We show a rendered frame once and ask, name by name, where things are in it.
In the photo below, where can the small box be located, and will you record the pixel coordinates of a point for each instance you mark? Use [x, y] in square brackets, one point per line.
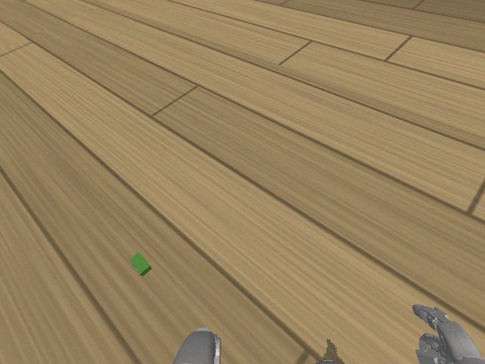
[140, 264]

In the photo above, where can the right robot hand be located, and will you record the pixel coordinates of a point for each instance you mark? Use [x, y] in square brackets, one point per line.
[453, 343]

